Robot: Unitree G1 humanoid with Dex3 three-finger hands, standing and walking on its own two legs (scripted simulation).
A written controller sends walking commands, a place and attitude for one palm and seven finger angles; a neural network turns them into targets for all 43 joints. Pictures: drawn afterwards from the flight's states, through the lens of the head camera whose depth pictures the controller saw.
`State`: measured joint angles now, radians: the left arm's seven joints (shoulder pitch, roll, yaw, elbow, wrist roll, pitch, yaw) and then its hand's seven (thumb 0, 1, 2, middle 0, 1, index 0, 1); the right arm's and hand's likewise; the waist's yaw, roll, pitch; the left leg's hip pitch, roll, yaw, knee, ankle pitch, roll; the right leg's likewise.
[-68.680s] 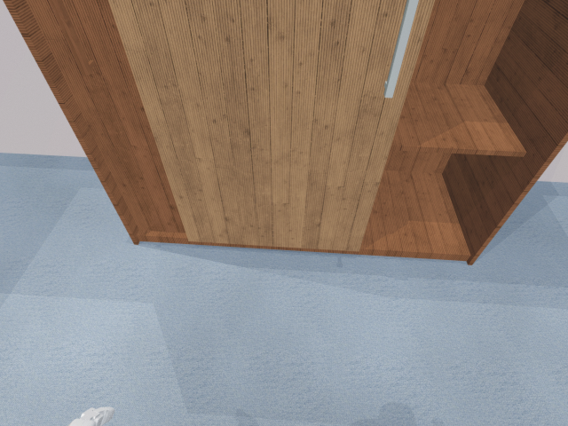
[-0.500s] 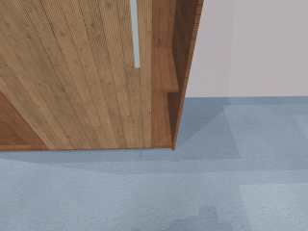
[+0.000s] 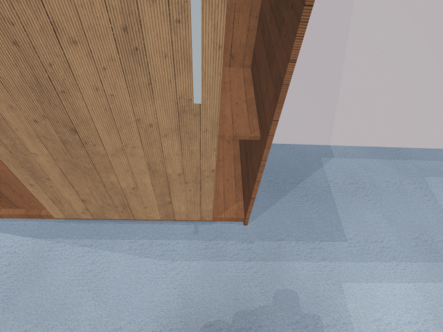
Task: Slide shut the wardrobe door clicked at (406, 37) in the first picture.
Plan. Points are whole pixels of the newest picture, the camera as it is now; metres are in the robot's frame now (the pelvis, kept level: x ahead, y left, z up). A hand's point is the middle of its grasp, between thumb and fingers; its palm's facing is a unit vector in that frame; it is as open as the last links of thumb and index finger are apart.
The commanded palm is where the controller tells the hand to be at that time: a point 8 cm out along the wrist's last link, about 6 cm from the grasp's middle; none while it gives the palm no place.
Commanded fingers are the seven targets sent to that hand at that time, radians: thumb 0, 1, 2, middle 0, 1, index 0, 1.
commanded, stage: take the last steps up to it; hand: left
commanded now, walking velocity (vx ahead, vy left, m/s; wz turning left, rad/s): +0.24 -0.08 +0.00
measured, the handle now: (197, 35) +0.64 +0.10 +0.20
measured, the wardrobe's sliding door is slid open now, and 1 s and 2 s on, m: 0.16 0.16 0.16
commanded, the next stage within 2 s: come to a stop and stand still in 0.22 s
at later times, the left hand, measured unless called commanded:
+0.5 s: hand (170, 285) +0.24 +0.12 -0.17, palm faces +0.03 -0.98 -0.17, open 7.4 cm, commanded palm none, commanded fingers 0.00 0.90 0.90 -0.20 -0.30 -0.20 -0.30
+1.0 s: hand (150, 291) +0.22 +0.16 -0.16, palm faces +0.09 -0.96 -0.27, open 7.4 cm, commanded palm none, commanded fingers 0.00 0.90 0.90 -0.20 -0.30 -0.20 -0.30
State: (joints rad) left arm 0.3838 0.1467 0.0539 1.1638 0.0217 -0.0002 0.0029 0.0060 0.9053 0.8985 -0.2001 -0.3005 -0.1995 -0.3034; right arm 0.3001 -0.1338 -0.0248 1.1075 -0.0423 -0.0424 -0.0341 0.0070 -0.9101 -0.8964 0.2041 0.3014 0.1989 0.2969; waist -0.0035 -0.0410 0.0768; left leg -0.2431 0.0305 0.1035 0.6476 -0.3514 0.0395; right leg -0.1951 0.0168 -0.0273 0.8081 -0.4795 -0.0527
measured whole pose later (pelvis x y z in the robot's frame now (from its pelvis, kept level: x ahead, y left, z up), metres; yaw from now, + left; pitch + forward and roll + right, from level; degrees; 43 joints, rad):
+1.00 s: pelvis +0.17 -0.04 +0.01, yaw +3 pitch -1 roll +0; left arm 0.20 0.20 0.04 0.98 0.02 0.04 0.05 0.01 0.90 0.90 -0.20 -0.30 -0.20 -0.30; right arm 0.19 -0.22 -0.05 0.90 -0.02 0.03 -0.02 0.01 -0.91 -0.90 0.20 0.30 0.20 0.30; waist 0.01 0.00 0.08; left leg -0.22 0.02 0.06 0.59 -0.35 0.00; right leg -0.33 -0.08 -0.07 0.62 -0.27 0.01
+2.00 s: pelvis +0.16 -0.05 +0.02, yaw +2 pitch -2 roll +0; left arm 0.34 0.11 0.00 1.10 0.02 -0.01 0.03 0.01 0.92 0.90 -0.20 -0.30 -0.20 -0.30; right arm 0.34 -0.12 0.01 1.11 -0.01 -0.02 -0.03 0.00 -0.91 -0.90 0.20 0.30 0.20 0.30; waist 0.00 0.00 0.00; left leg -0.15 0.03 0.07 0.45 -0.27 -0.01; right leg -0.26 -0.03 -0.02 0.46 -0.17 0.01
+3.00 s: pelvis +0.18 -0.05 +0.02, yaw +1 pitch -1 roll +0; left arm 0.34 0.11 0.00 1.12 0.02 -0.01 0.03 0.01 0.91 0.90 -0.20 -0.30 -0.20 -0.30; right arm 0.34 -0.11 0.01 1.13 -0.02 -0.02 -0.03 0.00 -0.91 -0.90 0.20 0.30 0.20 0.30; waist 0.00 -0.01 0.01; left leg -0.12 0.04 0.08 0.43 -0.29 -0.02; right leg -0.23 -0.02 -0.02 0.44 -0.19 0.00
